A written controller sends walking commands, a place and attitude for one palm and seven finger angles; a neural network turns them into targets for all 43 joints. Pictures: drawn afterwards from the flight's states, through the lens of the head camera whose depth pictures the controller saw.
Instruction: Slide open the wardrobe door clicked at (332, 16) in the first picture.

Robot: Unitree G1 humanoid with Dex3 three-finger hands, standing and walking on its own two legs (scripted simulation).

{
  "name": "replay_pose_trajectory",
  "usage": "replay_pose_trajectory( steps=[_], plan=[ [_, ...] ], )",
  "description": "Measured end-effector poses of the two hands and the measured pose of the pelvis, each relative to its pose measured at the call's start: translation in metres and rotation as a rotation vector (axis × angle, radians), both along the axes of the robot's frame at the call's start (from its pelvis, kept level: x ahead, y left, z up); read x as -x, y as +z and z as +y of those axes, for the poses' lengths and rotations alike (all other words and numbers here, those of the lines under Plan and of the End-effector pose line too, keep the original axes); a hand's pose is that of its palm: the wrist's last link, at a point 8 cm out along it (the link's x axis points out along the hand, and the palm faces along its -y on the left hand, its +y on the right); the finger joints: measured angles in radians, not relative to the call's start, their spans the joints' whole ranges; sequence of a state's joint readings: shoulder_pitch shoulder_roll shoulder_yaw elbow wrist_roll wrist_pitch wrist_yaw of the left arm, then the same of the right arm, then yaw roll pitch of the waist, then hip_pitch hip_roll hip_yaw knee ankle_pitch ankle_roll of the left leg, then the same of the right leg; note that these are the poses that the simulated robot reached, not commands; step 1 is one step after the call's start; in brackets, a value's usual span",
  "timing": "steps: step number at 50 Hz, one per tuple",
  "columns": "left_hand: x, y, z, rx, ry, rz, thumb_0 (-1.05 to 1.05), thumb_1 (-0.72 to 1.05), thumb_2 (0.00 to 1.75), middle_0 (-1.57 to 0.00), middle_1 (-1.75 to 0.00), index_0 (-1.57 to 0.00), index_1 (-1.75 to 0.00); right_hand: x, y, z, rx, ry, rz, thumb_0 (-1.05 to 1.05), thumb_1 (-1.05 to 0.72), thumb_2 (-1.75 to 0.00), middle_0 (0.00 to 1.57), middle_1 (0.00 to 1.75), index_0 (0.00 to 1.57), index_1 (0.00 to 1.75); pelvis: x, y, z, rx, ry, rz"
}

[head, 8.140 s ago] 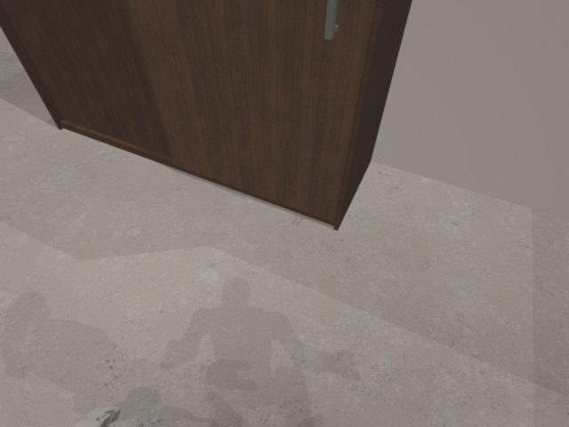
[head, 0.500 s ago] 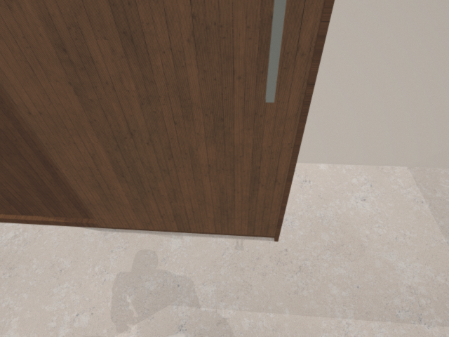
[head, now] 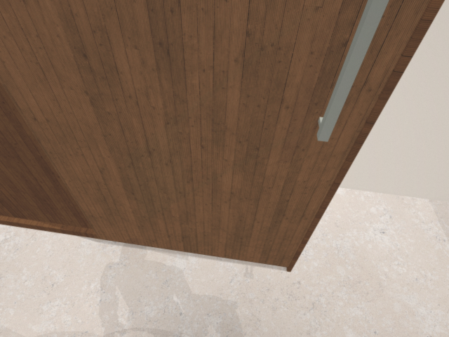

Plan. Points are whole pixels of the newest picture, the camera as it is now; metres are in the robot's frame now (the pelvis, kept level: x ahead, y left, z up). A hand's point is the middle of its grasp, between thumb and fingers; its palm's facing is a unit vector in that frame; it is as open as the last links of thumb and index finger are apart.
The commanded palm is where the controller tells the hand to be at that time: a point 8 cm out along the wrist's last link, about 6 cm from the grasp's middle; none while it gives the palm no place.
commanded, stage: come to a stop and stand still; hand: right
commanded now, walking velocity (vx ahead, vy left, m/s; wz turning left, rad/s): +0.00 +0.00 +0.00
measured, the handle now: (348, 61) +0.54 -0.16 +0.25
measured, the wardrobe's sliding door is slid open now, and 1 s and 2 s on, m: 0.00 0.00 0.00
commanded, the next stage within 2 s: look again from close up in 1.94 s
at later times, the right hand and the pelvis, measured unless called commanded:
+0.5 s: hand out of the picture +0.02 -0.19 -0.17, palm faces +0.04 +0.97 -0.24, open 7.4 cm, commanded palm none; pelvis +0.02 +0.00 +0.00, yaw +1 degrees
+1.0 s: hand out of the picture +0.01 -0.14 -0.17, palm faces +0.04 +0.97 -0.22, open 7.4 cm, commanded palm none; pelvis -0.02 +0.04 +0.00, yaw +0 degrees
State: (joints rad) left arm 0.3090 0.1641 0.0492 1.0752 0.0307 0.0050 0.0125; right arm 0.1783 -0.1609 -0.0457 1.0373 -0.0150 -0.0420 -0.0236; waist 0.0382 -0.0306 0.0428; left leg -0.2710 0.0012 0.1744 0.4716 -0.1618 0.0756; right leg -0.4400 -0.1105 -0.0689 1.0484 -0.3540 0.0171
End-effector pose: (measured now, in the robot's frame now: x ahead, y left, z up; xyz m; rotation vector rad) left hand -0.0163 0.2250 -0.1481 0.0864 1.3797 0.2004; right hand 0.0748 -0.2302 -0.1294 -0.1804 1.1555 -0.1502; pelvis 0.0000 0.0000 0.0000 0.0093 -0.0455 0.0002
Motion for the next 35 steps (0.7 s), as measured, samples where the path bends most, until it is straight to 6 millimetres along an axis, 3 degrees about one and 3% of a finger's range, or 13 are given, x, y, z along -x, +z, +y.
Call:
replay_pose_trajectory(
  steps=[3, 7, 14, 20, 27, 35],
  plan=[
    [-0.040, 0.007, -0.002, -0.006, -0.035, -0.067, 0.00, 0.91, 0.90, -0.20, -0.30, -0.19, -0.30, 0.005, -0.002, -0.001, -0.015, -0.022, 0.024, -0.01, -0.94, -0.90, 0.20, 0.30, 0.20, 0.30, -0.013, 0.003, 0.000, -0.010, -0.004, 0.004],
    [-0.076, 0.012, -0.002, -0.048, -0.074, -0.106, 0.01, 0.94, 0.90, -0.20, -0.30, -0.19, -0.30, 0.017, -0.012, -0.001, -0.047, -0.061, 0.079, 0.00, -0.93, -0.90, 0.20, 0.30, 0.20, 0.30, -0.029, 0.002, -0.008, -0.028, -0.001, -0.003],
    [-0.101, 0.021, -0.015, -0.075, -0.090, -0.113, 0.01, 0.95, 0.90, -0.20, -0.30, -0.20, -0.30, 0.041, -0.023, 0.001, -0.095, -0.089, 0.215, 0.00, -0.92, -0.90, 0.20, 0.30, 0.19, 0.29, -0.044, 0.004, -0.019, -0.002, 0.009, -0.013],
    [-0.103, 0.013, -0.014, -0.060, -0.075, -0.107, 0.00, 0.94, 0.90, -0.21, -0.30, -0.20, -0.30, 0.058, -0.019, -0.004, -0.059, -0.081, 0.286, 0.00, -0.91, -0.90, 0.20, 0.30, 0.20, 0.29, -0.036, 0.002, -0.016, 0.024, 0.018, 0.002],
    [-0.091, -0.007, 0.012, -0.018, -0.057, -0.129, 0.00, 0.92, 0.90, -0.21, -0.30, -0.20, -0.30, 0.065, -0.013, -0.002, 0.046, -0.062, 0.233, 0.00, -0.91, -0.90, 0.20, 0.30, 0.19, 0.29, -0.018, -0.010, 0.006, 0.021, 0.024, 0.016],
    [-0.062, -0.011, 0.021, -0.004, -0.059, -0.178, 0.00, 0.92, 0.90, -0.20, -0.30, -0.19, -0.30, 0.047, -0.015, 0.013, 0.038, -0.042, 0.063, 0.00, -0.91, -0.90, 0.20, 0.30, 0.19, 0.29, -0.004, -0.016, 0.017, -0.004, -0.012, -0.036]
  ],
)
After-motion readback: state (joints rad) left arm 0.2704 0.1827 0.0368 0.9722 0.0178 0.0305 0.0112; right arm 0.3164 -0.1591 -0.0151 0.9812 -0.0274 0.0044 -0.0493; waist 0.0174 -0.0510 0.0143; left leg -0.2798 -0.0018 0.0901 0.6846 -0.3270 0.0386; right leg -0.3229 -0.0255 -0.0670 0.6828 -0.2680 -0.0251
